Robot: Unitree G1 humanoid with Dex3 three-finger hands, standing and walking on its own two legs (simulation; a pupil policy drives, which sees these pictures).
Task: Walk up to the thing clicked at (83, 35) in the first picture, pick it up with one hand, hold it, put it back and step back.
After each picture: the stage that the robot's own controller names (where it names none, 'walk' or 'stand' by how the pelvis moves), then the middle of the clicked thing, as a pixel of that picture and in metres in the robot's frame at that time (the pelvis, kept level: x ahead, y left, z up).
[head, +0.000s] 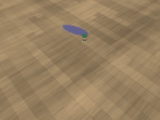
stand; (84, 38) +1.53 -0.02 -0.72
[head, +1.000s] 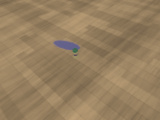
walk; (75, 53) +1.40 +0.23 -0.70
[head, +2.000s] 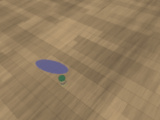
walk; (62, 81) +0.87 +0.32 -0.71
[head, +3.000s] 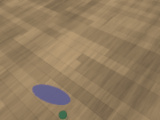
walk; (64, 117) +0.52 +0.27 -0.71
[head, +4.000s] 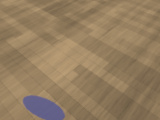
stand; out of the picture +0.38 +0.22 -0.70
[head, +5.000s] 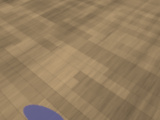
stand; out of the picture +0.34 +0.21 -0.72
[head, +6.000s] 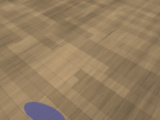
stand; out of the picture +0.35 +0.22 -0.73
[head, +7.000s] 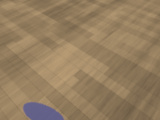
stand; out of the picture +0.34 +0.22 -0.73
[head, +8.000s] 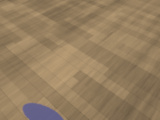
stand; out of the picture +0.34 +0.22 -0.73
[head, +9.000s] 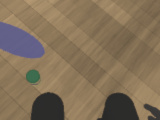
go down; (34, 78) +0.41 +0.23 -0.40
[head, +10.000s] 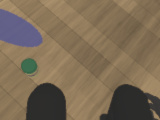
go down; (30, 68) +0.42 +0.25 -0.31
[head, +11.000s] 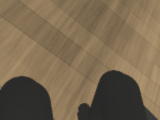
close in; out of the picture +0.40 +0.28 -0.23
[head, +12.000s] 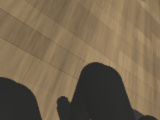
close; out of the picture +0.40 +0.29 -0.22
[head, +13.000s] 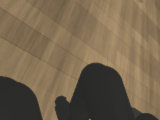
lift; out of the picture +0.40 +0.30 -0.22
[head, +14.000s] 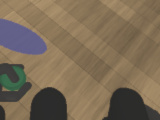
lift; (16, 83) +0.32 +0.25 -0.07
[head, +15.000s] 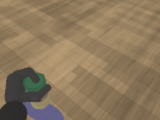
hold; (37, 91) +0.33 +0.17 +0.04
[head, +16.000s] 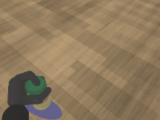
hold; (39, 93) +0.34 +0.17 +0.00
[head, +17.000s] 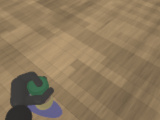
hold; (41, 93) +0.33 +0.17 +0.00
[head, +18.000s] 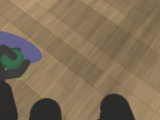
crouch; (17, 65) +0.42 +0.22 -0.10
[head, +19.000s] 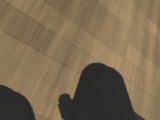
lower; out of the picture +0.42 +0.30 -0.23
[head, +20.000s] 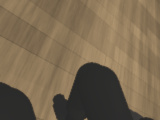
lower; out of the picture +0.42 +0.32 -0.23
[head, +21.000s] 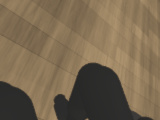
lower; out of the picture +0.42 +0.32 -0.23
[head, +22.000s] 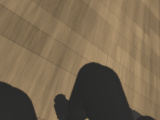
lower; out of the picture +0.42 +0.32 -0.23
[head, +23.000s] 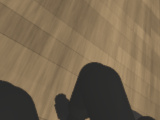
loosen; out of the picture +0.42 +0.31 -0.23
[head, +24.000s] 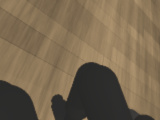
withdraw; out of the picture +0.41 +0.30 -0.23
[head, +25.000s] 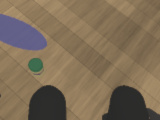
walk; (37, 68) +0.45 +0.24 -0.33
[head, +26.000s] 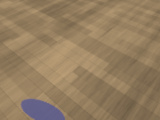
stand; out of the picture +0.38 +0.20 -0.66
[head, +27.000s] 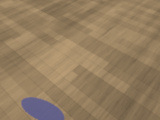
stand; out of the picture +0.39 +0.21 -0.67
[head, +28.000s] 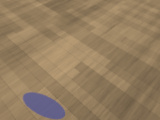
stand; out of the picture +0.39 +0.20 -0.69
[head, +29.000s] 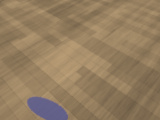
walk; out of the picture +0.40 +0.21 -0.72
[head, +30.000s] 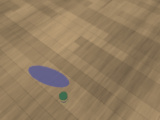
walk; (63, 98) +0.56 +0.17 -0.70
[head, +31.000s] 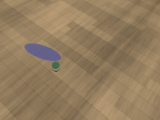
walk; (56, 68) +0.86 +0.22 -0.71
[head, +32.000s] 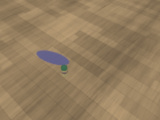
stand; (64, 70) +0.99 +0.23 -0.71
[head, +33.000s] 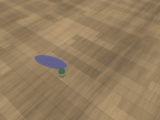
stand; (62, 74) +1.00 +0.25 -0.72
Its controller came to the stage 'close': yes
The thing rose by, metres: 0.71
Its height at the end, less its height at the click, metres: +0.00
